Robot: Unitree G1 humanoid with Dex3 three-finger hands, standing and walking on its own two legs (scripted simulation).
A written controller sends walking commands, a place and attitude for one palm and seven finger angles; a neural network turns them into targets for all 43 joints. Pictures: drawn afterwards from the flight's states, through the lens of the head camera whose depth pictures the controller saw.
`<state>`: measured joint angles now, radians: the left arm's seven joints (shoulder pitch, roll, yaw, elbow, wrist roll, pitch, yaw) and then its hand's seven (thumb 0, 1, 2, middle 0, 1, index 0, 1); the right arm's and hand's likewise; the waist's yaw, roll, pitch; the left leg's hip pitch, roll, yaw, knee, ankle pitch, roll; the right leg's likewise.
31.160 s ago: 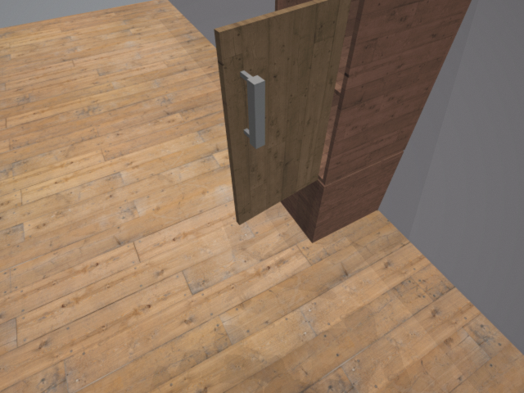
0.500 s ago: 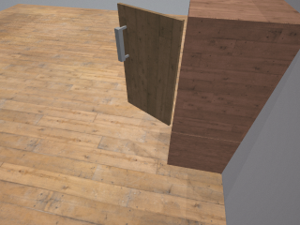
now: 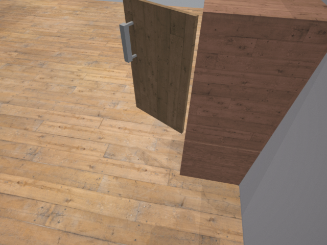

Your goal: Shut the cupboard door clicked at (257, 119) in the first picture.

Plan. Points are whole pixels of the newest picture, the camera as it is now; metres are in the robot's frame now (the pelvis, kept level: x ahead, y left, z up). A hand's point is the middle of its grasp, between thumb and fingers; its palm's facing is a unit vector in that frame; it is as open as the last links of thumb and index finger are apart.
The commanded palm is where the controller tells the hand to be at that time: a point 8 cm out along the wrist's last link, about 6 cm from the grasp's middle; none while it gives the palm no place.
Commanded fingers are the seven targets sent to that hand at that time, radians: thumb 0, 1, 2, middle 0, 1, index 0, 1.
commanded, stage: look to check the result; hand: left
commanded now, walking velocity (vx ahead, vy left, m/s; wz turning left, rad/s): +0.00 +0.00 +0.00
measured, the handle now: (129, 42) +0.88 +0.19 +0.08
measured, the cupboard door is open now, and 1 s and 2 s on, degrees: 62 62 62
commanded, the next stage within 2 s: walk to a spot facing it in 0.36 s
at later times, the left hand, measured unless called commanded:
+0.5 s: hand out of the picture -0.02 +0.15 -0.18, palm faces +0.05 -0.98 -0.18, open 7.4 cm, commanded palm none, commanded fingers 0.00 0.90 0.90 -0.20 -0.30 -0.20 -0.30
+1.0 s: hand out of the picture +0.04 +0.24 -0.17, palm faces +0.26 -0.93 -0.27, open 7.4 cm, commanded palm none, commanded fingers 0.00 0.90 0.90 -0.20 -0.30 -0.20 -0.30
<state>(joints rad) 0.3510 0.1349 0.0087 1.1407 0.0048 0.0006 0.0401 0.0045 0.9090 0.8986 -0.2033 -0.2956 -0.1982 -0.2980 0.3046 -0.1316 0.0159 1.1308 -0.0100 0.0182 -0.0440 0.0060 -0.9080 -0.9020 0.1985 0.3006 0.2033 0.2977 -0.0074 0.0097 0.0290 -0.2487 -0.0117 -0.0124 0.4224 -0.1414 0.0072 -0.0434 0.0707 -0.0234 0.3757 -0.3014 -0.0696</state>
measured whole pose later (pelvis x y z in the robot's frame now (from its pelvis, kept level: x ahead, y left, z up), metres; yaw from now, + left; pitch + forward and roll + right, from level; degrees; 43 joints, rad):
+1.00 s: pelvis +0.00 +0.01 -0.01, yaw +15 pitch -1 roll -1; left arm 0.16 0.23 0.08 0.92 0.02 0.05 0.02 0.01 0.91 0.90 -0.20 -0.30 -0.20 -0.30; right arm 0.24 -0.21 -0.03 0.97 -0.04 0.04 -0.01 0.01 -0.91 -0.90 0.20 0.30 0.20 0.30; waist -0.03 0.01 0.10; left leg -0.35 -0.03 -0.03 0.54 -0.18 0.04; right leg -0.40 -0.03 -0.01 0.99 -0.47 0.02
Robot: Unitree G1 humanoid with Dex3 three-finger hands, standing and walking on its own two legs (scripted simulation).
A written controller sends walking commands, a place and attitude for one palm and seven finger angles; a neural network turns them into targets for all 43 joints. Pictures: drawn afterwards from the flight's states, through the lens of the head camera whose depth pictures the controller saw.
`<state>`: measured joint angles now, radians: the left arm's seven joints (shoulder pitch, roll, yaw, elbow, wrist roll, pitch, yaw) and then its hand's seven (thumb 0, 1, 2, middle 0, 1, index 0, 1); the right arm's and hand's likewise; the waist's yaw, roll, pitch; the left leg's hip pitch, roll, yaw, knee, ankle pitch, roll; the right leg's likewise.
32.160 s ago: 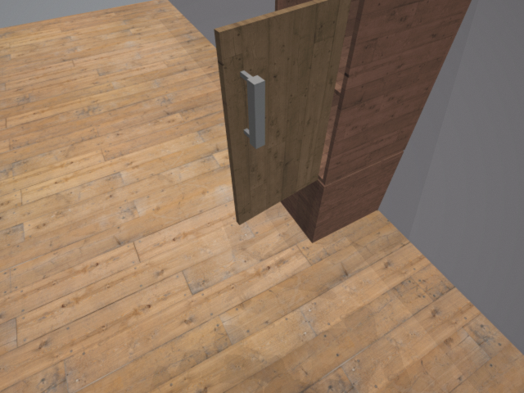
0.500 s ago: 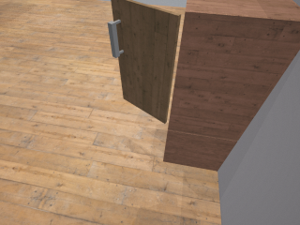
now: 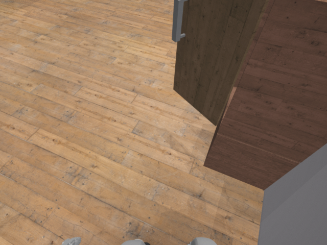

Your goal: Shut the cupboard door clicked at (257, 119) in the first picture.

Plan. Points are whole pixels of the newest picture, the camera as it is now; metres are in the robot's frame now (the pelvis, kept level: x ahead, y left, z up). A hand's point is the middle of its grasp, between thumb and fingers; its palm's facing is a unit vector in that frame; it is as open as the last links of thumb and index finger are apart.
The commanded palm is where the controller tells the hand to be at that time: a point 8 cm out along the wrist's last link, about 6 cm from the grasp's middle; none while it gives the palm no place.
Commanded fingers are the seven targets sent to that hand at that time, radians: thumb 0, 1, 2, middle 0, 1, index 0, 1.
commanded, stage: walk to a spot facing it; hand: left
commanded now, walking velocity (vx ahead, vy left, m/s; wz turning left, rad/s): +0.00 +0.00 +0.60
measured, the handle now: (181, 19) +0.89 -0.04 +0.09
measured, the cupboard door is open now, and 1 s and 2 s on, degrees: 62 62 62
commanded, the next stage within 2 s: none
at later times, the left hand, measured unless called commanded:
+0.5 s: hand out of the picture -0.03 +0.17 -0.18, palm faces +0.36 -0.90 -0.26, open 7.4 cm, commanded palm none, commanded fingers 0.00 0.90 0.90 -0.20 -0.30 -0.20 -0.30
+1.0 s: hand out of the picture -0.04 +0.13 -0.15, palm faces +0.64 -0.73 -0.25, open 7.4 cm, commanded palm none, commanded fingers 0.00 0.90 0.90 -0.20 -0.30 -0.20 -0.30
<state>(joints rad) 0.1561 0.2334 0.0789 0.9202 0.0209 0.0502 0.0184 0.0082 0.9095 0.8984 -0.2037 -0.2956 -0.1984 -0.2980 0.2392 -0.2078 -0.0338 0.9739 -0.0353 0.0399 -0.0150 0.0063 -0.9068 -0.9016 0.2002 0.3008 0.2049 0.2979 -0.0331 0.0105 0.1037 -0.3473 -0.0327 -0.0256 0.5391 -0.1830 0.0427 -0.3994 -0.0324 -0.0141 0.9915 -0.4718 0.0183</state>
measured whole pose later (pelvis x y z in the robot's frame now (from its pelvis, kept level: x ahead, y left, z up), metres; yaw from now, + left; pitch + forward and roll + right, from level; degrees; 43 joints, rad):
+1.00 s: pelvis +0.03 -0.07 +0.01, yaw +42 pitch +1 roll +1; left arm 0.24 0.21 0.05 0.87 0.04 0.01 0.01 0.01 0.90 0.90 -0.21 -0.30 -0.20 -0.30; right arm 0.18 -0.23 -0.07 0.89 -0.02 0.08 0.04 0.01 -0.91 -0.90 0.20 0.30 0.20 0.30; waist -0.02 -0.01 0.09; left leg -0.43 0.02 0.05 0.95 -0.47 -0.04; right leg -0.22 -0.12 -0.18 0.52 -0.30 0.01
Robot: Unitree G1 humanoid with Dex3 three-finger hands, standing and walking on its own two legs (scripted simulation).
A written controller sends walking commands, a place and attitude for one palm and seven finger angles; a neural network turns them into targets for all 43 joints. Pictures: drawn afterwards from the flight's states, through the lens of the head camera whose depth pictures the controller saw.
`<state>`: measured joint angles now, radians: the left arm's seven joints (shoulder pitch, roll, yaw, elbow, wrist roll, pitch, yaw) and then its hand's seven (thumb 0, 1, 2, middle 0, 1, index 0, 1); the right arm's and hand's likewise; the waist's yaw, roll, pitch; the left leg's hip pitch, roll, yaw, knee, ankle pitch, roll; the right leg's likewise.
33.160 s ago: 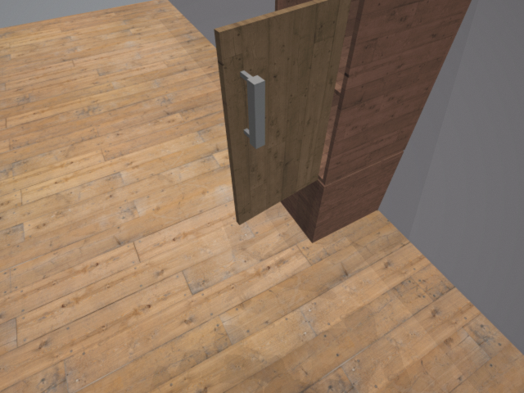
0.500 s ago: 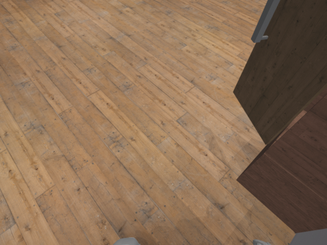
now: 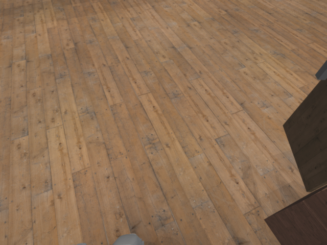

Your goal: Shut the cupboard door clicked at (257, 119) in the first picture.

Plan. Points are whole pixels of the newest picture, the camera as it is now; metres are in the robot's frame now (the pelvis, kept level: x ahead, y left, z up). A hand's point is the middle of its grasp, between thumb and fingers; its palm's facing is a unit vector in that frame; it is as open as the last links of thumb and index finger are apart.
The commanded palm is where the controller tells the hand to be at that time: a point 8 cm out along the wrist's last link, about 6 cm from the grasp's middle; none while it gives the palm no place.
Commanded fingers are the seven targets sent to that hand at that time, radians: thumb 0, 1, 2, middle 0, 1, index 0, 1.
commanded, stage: walk to a spot facing it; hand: left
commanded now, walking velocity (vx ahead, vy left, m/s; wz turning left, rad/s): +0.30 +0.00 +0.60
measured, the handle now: out of the picture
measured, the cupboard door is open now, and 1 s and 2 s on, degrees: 62 62 62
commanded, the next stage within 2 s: turn to face it in 1.26 s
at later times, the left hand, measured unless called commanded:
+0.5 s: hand (88, 208) +0.23 +0.24 -0.15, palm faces +0.21 -0.94 -0.26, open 7.4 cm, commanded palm none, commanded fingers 0.00 0.90 0.90 -0.20 -0.30 -0.20 -0.30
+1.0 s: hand (86, 238) +0.16 +0.24 -0.20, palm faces +0.57 -0.80 -0.18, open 7.4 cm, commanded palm none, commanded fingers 0.00 0.90 0.90 -0.20 -0.30 -0.20 -0.30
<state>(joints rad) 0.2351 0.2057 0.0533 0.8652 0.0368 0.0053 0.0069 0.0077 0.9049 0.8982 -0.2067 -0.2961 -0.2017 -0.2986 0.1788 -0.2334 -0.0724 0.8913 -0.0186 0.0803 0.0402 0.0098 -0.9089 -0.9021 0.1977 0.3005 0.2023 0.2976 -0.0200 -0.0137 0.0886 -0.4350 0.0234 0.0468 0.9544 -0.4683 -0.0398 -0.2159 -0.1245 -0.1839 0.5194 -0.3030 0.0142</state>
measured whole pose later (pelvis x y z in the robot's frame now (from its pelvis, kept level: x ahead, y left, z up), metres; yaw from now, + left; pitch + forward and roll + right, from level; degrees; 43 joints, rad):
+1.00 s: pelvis +0.31 +0.11 -0.02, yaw +31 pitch +0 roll -2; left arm 0.40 0.21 0.06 1.03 0.02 0.00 -0.02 0.01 0.91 0.90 -0.21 -0.30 -0.20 -0.30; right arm 0.05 -0.23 -0.04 0.84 -0.03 -0.04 0.03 0.01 -0.91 -0.90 0.20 0.30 0.20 0.30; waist 0.04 -0.03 0.13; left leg -0.45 0.02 0.12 0.70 -0.22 0.09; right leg -0.24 -0.16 -0.17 1.03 -0.51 0.05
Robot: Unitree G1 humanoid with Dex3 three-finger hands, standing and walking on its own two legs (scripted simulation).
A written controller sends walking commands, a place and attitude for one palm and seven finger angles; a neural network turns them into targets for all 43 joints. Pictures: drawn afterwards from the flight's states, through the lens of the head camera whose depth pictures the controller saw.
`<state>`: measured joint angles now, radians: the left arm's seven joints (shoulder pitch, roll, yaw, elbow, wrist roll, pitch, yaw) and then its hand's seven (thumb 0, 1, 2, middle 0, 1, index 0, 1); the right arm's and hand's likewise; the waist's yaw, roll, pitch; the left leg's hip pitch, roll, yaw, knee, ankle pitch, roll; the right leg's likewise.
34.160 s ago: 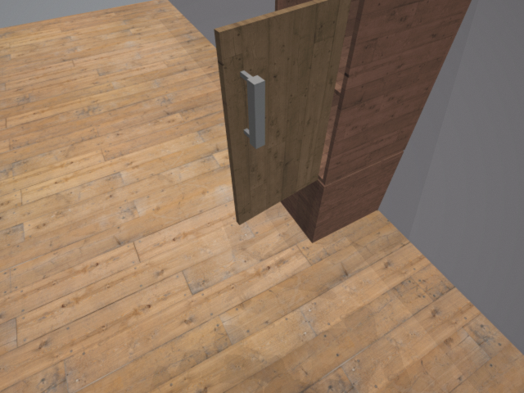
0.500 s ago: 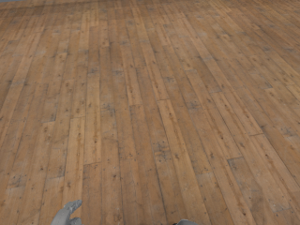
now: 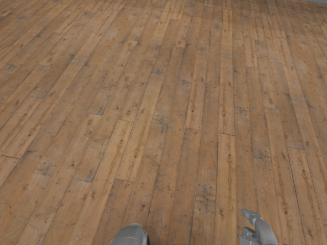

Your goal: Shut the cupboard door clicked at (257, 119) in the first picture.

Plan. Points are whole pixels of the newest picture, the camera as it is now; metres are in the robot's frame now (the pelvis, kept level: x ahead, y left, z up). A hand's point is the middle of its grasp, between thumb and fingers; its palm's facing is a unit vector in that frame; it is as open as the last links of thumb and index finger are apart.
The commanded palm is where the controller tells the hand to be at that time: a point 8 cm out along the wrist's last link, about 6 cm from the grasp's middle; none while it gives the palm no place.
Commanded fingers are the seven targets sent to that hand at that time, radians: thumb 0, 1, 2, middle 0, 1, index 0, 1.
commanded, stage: walk to a spot facing it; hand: left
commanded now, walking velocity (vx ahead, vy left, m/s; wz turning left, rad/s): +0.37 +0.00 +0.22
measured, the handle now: out of the picture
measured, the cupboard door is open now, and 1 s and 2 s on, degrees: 62 62 62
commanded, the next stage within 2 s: turn to face it in 0.26 s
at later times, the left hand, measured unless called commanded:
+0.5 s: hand (127, 160) +0.36 +0.15 -0.14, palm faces +0.00 -0.98 -0.20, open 7.4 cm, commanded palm none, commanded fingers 0.00 0.90 0.90 -0.20 -0.30 -0.20 -0.30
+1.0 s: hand (114, 147) +0.41 +0.20 -0.15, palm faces -0.12 -0.97 -0.20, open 7.4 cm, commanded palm none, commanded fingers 0.00 0.90 0.90 -0.20 -0.30 -0.20 -0.30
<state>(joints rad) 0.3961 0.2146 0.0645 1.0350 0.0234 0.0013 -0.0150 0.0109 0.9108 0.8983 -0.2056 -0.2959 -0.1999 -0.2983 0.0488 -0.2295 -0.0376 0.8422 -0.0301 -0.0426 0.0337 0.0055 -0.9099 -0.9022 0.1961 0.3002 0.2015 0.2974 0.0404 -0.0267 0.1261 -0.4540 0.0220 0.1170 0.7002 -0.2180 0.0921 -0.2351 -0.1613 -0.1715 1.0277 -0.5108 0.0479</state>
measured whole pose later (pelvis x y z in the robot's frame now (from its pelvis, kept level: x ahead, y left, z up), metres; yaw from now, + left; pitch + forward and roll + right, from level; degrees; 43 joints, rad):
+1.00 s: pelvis +0.31 +0.00 +0.02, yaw -14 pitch +0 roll -2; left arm 0.23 0.25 0.11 0.93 0.02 0.07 -0.03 0.01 0.91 0.90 -0.20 -0.30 -0.20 -0.30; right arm 0.11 -0.19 -0.01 0.86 -0.03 0.00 -0.03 0.01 -0.91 -0.90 0.20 0.30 0.21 0.30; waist 0.05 -0.02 0.06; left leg -0.27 0.09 0.09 0.53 -0.26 0.00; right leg -0.46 0.02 -0.03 1.04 -0.48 0.04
